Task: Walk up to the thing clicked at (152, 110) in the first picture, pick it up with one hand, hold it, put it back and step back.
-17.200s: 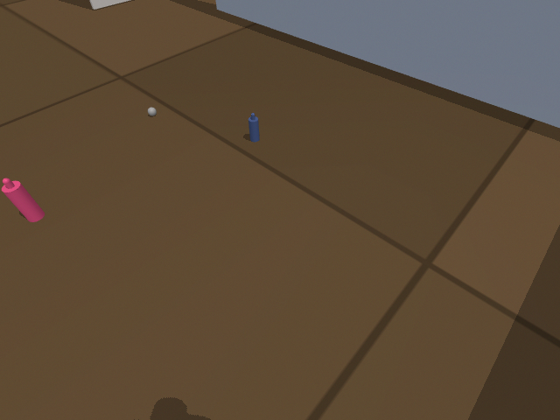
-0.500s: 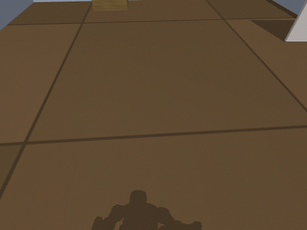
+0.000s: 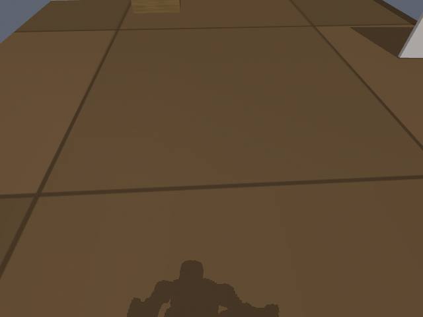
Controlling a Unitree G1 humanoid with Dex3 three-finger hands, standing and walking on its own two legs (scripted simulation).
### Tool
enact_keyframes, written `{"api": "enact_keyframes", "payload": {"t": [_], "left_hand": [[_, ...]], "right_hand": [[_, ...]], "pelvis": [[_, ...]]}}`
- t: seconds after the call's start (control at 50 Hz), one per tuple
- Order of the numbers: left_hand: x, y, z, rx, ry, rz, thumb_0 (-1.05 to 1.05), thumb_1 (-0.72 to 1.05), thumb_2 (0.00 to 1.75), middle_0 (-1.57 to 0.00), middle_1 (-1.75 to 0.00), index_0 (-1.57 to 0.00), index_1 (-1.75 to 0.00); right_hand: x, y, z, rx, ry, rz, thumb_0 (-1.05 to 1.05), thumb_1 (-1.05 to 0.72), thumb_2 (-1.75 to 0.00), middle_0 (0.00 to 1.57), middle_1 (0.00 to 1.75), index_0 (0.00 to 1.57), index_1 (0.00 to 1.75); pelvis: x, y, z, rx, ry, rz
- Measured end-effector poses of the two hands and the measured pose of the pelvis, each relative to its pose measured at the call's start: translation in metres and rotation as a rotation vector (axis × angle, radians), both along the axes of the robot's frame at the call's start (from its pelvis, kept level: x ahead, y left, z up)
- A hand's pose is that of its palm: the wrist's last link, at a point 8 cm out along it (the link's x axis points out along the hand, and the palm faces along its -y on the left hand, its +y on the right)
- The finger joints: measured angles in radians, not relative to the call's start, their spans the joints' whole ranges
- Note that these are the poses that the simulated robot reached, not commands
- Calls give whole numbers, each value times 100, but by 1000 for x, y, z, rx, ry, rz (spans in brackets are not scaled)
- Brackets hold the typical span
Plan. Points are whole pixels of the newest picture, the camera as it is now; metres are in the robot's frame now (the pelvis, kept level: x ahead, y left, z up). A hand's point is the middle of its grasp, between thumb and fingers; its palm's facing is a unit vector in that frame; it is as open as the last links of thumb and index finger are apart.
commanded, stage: stand
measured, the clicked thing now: out of the picture +0.48 -1.40 -0.76
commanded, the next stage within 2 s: walk up in 0.90 s
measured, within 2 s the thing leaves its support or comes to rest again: neither
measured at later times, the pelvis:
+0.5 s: pelvis +0.00 +0.00 +0.00, yaw +0 degrees
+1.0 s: pelvis +0.01 -0.01 +0.00, yaw -1 degrees
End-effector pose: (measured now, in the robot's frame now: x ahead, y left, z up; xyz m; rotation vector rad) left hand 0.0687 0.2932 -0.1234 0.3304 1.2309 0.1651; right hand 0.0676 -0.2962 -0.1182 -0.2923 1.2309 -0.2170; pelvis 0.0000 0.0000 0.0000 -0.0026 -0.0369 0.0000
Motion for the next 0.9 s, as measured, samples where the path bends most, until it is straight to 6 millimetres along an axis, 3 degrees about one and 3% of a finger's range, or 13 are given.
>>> {"api": "enact_keyframes", "payload": {"t": [0.9], "left_hand": [[-8,-1,1,4,9,11,1,91,90,-21,-30,-20,-30]], "right_hand": [[-4,-2,-2,2,14,7,1,-91,-90,21,30,20,30]], "pelvis": [[-1,-2,0,2,-1,10]]}}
